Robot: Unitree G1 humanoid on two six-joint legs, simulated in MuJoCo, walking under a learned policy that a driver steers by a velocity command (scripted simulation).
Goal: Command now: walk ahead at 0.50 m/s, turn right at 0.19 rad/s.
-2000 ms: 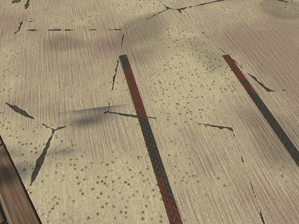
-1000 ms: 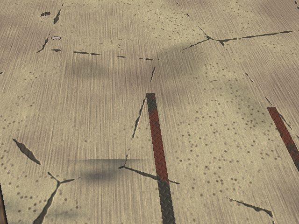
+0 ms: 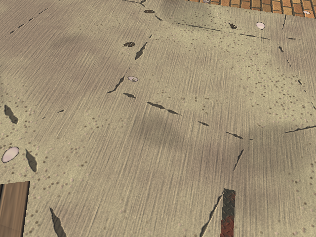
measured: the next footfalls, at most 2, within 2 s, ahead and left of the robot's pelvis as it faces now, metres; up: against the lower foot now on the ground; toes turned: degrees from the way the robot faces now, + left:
right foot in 0.30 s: +0.33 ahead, -0.17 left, +0.00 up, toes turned -12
left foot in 0.80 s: +0.64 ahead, -0.05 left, +0.00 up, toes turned -25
